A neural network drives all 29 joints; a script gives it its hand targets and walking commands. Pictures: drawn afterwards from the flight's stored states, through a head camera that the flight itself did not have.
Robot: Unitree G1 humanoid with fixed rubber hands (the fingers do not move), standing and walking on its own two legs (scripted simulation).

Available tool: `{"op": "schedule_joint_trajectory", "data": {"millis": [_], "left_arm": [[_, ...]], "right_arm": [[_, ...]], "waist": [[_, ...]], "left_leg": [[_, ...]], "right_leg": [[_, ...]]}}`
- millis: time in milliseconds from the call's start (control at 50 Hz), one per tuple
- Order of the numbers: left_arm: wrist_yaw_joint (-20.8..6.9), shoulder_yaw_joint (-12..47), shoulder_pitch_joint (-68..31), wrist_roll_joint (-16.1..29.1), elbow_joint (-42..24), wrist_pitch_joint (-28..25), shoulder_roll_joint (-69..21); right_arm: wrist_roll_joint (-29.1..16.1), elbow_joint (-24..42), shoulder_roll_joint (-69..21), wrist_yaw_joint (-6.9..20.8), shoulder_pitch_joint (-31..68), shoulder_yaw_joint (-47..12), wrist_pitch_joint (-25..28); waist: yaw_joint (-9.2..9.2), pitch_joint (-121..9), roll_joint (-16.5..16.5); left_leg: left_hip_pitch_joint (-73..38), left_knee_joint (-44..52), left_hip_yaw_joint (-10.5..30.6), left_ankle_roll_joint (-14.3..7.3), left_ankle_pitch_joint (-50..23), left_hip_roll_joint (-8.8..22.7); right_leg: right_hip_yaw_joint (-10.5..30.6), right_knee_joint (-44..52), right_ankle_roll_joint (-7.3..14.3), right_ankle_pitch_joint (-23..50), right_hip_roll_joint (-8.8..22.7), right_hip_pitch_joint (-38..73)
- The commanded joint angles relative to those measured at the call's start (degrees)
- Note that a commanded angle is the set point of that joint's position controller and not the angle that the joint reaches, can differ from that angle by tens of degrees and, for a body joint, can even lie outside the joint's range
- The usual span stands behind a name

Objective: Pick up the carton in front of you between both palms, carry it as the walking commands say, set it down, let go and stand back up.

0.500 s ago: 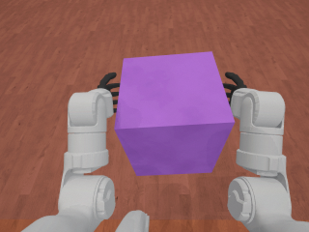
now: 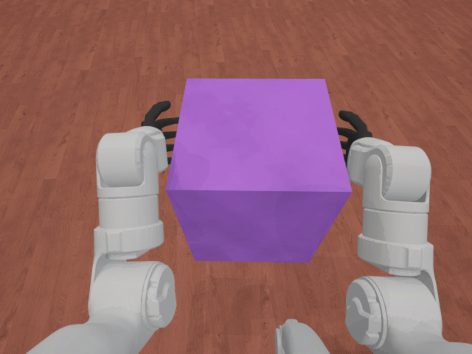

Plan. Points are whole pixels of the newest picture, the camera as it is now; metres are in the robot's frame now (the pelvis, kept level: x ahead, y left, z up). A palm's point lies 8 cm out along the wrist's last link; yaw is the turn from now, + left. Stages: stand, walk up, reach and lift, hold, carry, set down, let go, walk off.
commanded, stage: carry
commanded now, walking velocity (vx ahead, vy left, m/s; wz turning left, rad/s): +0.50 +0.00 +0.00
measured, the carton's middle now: (253, 178) +0.38 -0.01 +0.08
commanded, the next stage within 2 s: none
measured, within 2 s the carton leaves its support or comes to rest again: neither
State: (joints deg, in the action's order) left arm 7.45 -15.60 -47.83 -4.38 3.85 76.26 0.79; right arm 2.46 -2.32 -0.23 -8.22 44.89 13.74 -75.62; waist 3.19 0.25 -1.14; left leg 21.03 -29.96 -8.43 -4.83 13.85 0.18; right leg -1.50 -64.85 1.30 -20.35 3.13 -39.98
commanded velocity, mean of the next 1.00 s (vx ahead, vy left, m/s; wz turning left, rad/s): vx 0.50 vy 0.00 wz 0.00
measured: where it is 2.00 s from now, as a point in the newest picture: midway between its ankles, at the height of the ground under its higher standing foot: (236, 141)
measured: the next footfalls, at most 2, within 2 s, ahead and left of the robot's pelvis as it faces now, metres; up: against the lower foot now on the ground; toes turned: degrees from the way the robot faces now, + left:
right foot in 0.24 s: +0.34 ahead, -0.12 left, +0.00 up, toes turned -6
left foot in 0.72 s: +0.64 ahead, +0.09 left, +0.00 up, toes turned +12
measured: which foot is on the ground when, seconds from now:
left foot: down 0.00-0.26, up 0.28-0.70, down 0.72-1.00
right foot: up 0.00-0.22, down 0.24-0.74, up 0.76-1.00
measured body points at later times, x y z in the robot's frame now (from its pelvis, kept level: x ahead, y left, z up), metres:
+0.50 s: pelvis +0.31 -0.05 +0.02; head +0.34 -0.06 +0.47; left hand +0.64 +0.12 +0.09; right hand +0.66 -0.18 +0.08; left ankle +0.36 +0.11 -0.67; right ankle +0.30 -0.11 -0.73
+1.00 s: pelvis +0.63 +0.01 +0.02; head +0.59 +0.03 +0.47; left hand +0.90 +0.16 +0.10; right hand +0.89 -0.14 +0.11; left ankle +0.60 +0.08 -0.73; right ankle +0.72 -0.15 -0.68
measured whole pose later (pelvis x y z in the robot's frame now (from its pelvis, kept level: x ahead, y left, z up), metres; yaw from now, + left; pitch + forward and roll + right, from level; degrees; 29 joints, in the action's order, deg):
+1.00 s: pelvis +0.63 +0.01 +0.02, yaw +0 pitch +3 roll -1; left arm 4.1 -6.3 -9.3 -7.3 -16.8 70.1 -7.6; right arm 6.3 17.0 -7.5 -5.3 8.0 6.0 -69.8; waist 0.9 -9.4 -0.6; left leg 7.6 -14.8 -12.0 -3.5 11.0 0.7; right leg -5.2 -46.4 -1.6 -8.7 7.4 -35.2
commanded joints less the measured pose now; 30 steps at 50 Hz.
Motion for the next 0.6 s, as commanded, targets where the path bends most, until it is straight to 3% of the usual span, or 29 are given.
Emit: {"op": "schedule_joint_trajectory", "data": {"millis": [0,140,180,200,220,240,260,280,300,320,360,460,540,580], "left_arm": [[-9.8,35.06,-38.81,22.66,-4.22,-0.77,-60.43],[-12.51,34.32,-35.86,22.55,4.5,-0.46,-61.16],[-13.5,33.23,-35.28,22.91,7.49,-0.92,-62.46],[-13.95,32.46,-34.34,22.98,9.07,-1.29,-63.2],[-14.46,31.45,-32.38,22.88,10.8,-1.68,-63.72],[-14.59,30.24,-32.59,21.94,11.59,-2.15,-62.24],[-14.8,29.62,-31.4,21.78,12.47,-2.8,-63.45],[-15.15,29.8,-31.02,22.05,10.37,-3.31,-64.77],[-15.5,30.64,-31.67,22.81,7.33,-3.91,-67.05],[-15.71,31.73,-32.63,23.6,3.77,-4.39,-68.68],[-15.9,33.85,-31.29,24.49,-1.19,-5.1,-71.09],[-16.57,39.84,-15.42,22.42,-9.68,-7.0,-71.78],[-17.02,46.16,-1.43,20.89,-18.91,-8.95,-68.56],[-17.03,47.5,2.72,19.74,-22.05,-9.39,-65.65]], "right_arm": [[-26.7,9.12,-58.89,13.65,46.87,-34.5,0.51],[-22.92,-0.91,-58.48,14.9,42.26,-33.14,0.57],[-22.04,-3.45,-59.4,14.98,41.14,-32.21,1.16],[-21.8,-4.63,-60.02,15.02,40.24,-31.84,1.41],[-21.67,-5.48,-60.27,15.1,40.29,-31.62,1.73],[-21.86,-6.87,-62.45,15.28,39.94,-31.28,1.8],[-21.54,-6.39,-63.0,15.4,40.55,-31.11,2.07],[-21.78,-5.75,-64.77,15.43,40.46,-31.84,2.49],[-21.97,-4.38,-66.17,15.38,40.1,-32.31,3.06],[-22.08,-3.26,-68.03,15.27,38.68,-32.75,3.58],[-21.84,-0.59,-70.36,14.93,34.53,-33.78,4.52],[-18.21,6.8,-71.54,14.28,17.78,-39.5,7.51],[-16.53,15.65,-68.15,14.65,3.8,-44.88,8.92],[-16.68,20.9,-65.49,14.98,1.99,-47.46,9.26]], "waist": [[0.3,-29.39,8.01],[-0.23,-22.97,9.95],[-1.39,-23.56,10.24],[-2.87,-26.39,7.75],[-4.89,-30.37,4.17],[-4.58,-35.47,-9.13],[-6.02,-32.89,-16.81],[-5.06,-30.89,-13.05],[-5.18,-29.42,-6.73],[-4.54,-27.64,-3.08],[-3.75,-27.84,-4.64],[-4.43,-26.93,-5.33],[-4.74,-23.87,-6.76],[-4.83,-21.94,-7.23]], "left_leg": [[-28.03,9.39,16.4,-8.29,-18.43,14.51],[-28.33,7.22,7.39,-3.21,-32.45,10.86],[-26.76,0.84,4.17,-0.72,-40.13,10.07],[-22.27,-6.47,1.46,1.27,-39.19,8.74],[-12.69,-15.81,1.13,3.06,-26.09,7.85],[4.21,-30.63,2.04,5.14,-6.45,2.29],[18.09,-39.37,4.92,5.4,14.73,-3.31],[21.96,-43.59,8.61,4.06,14.65,0.29],[22.51,-42.81,8.88,3.82,11.58,2.0],[21.6,-39.37,9.01,3.93,8.1,3.85],[17.69,-32.68,8.31,5.07,4.21,5.29],[18.57,-17.73,3.82,7.34,-0.46,4.72],[17.12,-6.64,0.8,6.62,-7.71,3.02],[15.15,-2.17,-0.67,5.7,-10.83,2.01]], "right_leg": [[-0.48,9.07,-0.77,3.96,1.59,-5.62],[-6.62,32.39,0.17,16.61,-2.41,4.63],[-9.09,39.34,1.21,18.63,-4.55,15.04],[-10.49,41.67,1.8,19.14,-5.15,26.5],[-3.74,40.03,2.74,16.36,1.07,40.17],[21.31,39.46,8.97,15.57,16.29,54.54],[33.93,44.81,13.31,17.91,19.61,59.01],[30.03,44.47,12.92,18.42,19.01,57.75],[25.4,44.32,11.5,20.69,17.09,54.22],[20.52,45.72,9.56,22.44,16.08,50.16],[13.66,48.68,7.57,23.02,14.25,46.74],[5.19,51.11,7.53,31.08,11.94,50.97],[0.77,50.52,6.24,39.66,9.91,53.6],[-1.17,50.03,5.61,42.37,9.16,53.74]]}}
